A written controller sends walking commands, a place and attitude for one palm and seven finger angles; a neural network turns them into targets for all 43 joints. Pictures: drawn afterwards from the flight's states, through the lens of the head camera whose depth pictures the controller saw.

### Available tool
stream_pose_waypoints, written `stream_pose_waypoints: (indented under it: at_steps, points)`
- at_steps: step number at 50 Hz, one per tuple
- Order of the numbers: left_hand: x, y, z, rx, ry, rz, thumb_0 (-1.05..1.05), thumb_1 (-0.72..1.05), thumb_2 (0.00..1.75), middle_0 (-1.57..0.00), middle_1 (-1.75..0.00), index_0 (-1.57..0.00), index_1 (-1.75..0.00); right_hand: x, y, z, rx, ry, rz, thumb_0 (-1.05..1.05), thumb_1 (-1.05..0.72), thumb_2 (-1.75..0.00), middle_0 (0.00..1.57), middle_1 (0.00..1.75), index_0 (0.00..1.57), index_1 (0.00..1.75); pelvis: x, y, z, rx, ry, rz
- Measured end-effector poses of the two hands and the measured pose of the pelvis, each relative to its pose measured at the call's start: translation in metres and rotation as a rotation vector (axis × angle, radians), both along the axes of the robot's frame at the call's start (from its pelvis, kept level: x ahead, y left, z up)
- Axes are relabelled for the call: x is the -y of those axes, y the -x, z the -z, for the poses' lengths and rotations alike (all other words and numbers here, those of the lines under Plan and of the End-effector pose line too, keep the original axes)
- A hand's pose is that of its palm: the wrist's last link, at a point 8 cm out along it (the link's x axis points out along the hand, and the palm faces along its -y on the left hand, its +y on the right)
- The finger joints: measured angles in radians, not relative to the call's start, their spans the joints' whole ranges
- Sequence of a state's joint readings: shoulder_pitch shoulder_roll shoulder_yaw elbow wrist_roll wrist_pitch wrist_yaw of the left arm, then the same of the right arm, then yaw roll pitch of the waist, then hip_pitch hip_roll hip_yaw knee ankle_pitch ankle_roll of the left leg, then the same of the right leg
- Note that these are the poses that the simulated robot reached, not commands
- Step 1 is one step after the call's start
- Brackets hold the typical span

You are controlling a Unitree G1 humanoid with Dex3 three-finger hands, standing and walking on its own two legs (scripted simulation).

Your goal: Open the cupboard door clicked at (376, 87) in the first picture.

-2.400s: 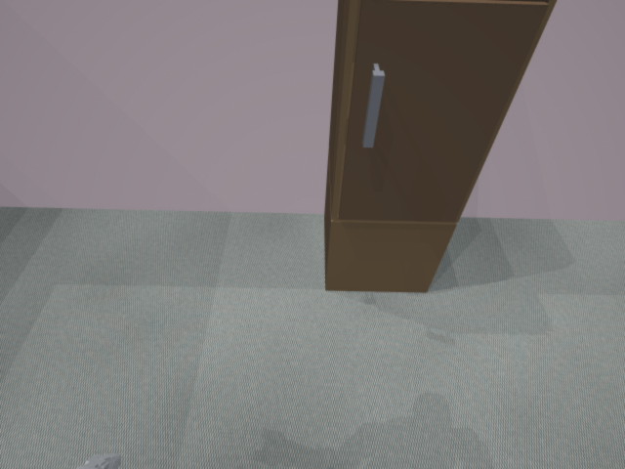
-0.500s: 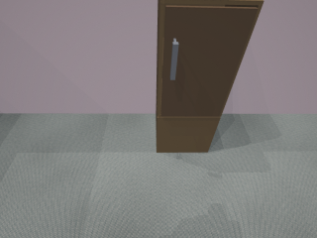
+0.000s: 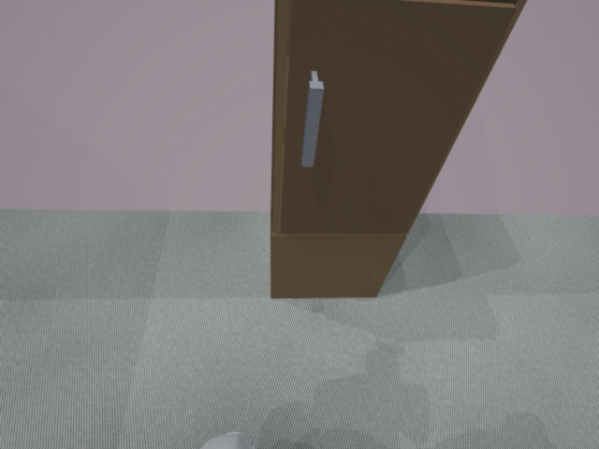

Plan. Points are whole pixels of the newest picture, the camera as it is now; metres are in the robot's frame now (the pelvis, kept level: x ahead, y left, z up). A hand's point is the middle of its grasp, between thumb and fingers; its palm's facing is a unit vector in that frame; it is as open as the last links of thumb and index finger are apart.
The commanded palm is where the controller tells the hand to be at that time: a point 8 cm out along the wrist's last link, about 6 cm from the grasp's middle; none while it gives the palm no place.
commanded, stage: take the last steps up to it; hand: left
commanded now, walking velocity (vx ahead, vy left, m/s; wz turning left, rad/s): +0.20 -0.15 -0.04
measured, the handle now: (310, 121) +0.65 +0.04 +0.07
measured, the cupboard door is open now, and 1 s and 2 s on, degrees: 0 0 0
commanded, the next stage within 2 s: come to a stop and stand still in 0.12 s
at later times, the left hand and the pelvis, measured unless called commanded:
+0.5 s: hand (237, 382) +0.24 +0.11 -0.15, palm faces -0.02 -0.97 -0.23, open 7.3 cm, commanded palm none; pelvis +0.13 -0.06 +0.01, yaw +1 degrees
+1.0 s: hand out of the picture +0.10 +0.19 -0.16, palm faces +0.08 -0.98 -0.20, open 7.4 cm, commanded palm none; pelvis +0.10 +0.00 +0.03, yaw +1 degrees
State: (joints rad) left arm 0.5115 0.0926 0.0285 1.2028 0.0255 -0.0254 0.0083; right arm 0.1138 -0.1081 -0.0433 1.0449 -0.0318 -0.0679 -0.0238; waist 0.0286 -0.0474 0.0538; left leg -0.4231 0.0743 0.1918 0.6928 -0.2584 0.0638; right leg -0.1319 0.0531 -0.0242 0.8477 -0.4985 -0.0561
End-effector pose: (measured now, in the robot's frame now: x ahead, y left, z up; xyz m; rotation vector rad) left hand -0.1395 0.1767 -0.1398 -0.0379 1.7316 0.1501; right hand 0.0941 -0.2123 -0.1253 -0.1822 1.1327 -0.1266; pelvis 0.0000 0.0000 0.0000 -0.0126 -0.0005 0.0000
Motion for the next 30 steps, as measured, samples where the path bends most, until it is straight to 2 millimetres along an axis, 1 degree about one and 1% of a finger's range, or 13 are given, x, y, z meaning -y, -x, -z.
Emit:
stream_pose_waypoints:
  at_steps: [1,3,4,7,10,13,17,19,20,23,26,28,30]
  points:
    - [-0.006,-0.018,0.002,0.022,-0.004,0.019,0.0,0.91,0.9,-0.2,-0.3,-0.2,-0.3,-0.001,-0.004,-0.002,0.009,0.0,0.014,0.0,-0.92,-0.9,0.2,0.3,0.2,0.29,0.0,-0.007,-0.001,0.005,-0.004,0.011]
    - [-0.018,-0.061,0.004,0.095,-0.022,0.05,0.0,0.91,0.9,-0.2,-0.3,-0.2,-0.3,0.001,-0.004,-0.008,0.005,0.006,0.048,-0.01,-0.92,-0.9,0.2,0.3,0.21,0.29,0.0,-0.019,-0.007,0.012,-0.007,0.019]
    - [-0.024,-0.085,0.003,0.142,-0.033,0.063,0.01,0.91,0.9,-0.2,-0.3,-0.2,-0.3,0.007,-0.006,-0.012,0.008,0.022,0.074,-0.02,-0.94,-0.9,0.21,0.3,0.21,0.3,0.0,-0.025,-0.011,0.013,-0.006,0.02]
    - [-0.037,-0.159,-0.004,0.299,-0.07,0.086,0.0,0.91,0.9,-0.2,-0.3,-0.2,-0.3,0.023,-0.004,-0.022,-0.035,0.057,0.08,-0.03,-0.96,-0.9,0.21,0.3,0.21,0.3,0.003,-0.043,-0.021,0.008,0.001,0.017]
    - [-0.042,-0.223,-0.014,0.425,-0.098,0.107,0.0,0.91,0.9,-0.2,-0.3,-0.2,-0.3,0.036,0.003,-0.025,-0.101,0.063,0.088,-0.02,-0.95,-0.9,0.21,0.3,0.21,0.3,0.01,-0.062,-0.026,0.001,0.003,0.014]
    - [-0.039,-0.274,-0.023,0.492,-0.12,0.14,0.0,0.92,0.9,-0.2,-0.3,-0.2,-0.3,0.047,0.01,-0.023,-0.166,0.049,0.113,-0.02,-0.94,-0.9,0.2,0.3,0.21,0.3,0.02,-0.081,-0.028,-0.002,-0.001,0.01]
    - [-0.022,-0.328,-0.029,0.532,-0.15,0.193,0.0,0.92,0.9,-0.2,-0.3,-0.2,-0.3,0.061,0.017,-0.011,-0.259,0.014,0.152,-0.01,-0.93,-0.9,0.2,0.3,0.2,0.29,0.041,-0.106,-0.024,0.001,-0.011,0.008]
    - [-0.011,-0.348,-0.024,0.554,-0.172,0.214,0.0,0.92,0.9,-0.2,-0.3,-0.2,-0.3,0.069,0.018,0.001,-0.302,-0.01,0.166,0.0,-0.92,-0.9,0.2,0.3,0.2,0.29,0.054,-0.119,-0.014,0.002,-0.034,0.004]
    - [-0.005,-0.355,-0.023,0.557,-0.18,0.219,0.0,0.91,0.9,-0.2,-0.3,-0.2,-0.3,0.073,0.017,0.007,-0.322,-0.019,0.172,0.0,-0.92,-0.9,0.2,0.3,0.2,0.29,0.058,-0.124,-0.011,-0.001,-0.031,0.005]
    - [0.01,-0.366,-0.023,0.552,-0.177,0.225,0.0,0.91,0.9,-0.2,-0.3,-0.2,-0.3,0.082,0.007,0.014,-0.356,-0.022,0.174,0.0,-0.92,-0.9,0.2,0.3,0.2,0.29,0.062,-0.129,-0.009,0.001,-0.021,-0.006]
    - [0.016,-0.366,-0.024,0.546,-0.174,0.201,0.0,0.91,0.9,-0.2,-0.3,-0.2,-0.3,0.087,-0.012,0.013,-0.344,-0.011,0.144,0.0,-0.92,-0.9,0.2,0.3,0.2,0.29,0.062,-0.127,-0.011,0.006,-0.022,-0.02]
    - [0.015,-0.361,-0.023,0.541,-0.174,0.18,0.0,0.91,0.9,-0.2,-0.3,-0.2,-0.3,0.088,-0.028,0.011,-0.318,-0.002,0.118,0.0,-0.92,-0.9,0.2,0.3,0.2,0.29,0.059,-0.124,-0.013,0.005,-0.02,-0.03]
    - [0.01,-0.354,-0.021,0.535,-0.174,0.164,0.0,0.9,0.9,-0.2,-0.3,-0.2,-0.3,0.087,-0.046,0.008,-0.276,0.009,0.092,0.0,-0.91,-0.9,0.2,0.3,0.2,0.29,0.055,-0.121,-0.013,0.001,-0.018,-0.036]
